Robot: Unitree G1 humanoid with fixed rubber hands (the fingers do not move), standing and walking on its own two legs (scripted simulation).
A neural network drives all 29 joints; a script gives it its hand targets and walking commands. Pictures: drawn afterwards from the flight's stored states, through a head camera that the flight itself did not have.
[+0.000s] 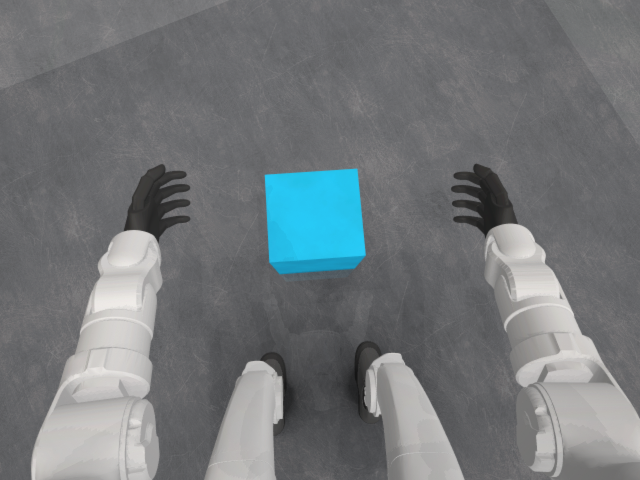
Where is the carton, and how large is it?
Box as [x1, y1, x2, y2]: [265, 169, 365, 273]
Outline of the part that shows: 356,169 265,175 269,262 279,273 354,268 365,255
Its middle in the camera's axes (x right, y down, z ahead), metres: -0.02 -0.04 +0.98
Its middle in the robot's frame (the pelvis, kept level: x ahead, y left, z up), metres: +0.51 +0.01 -0.58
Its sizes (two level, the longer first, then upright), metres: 0.210 0.200 0.250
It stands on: the floor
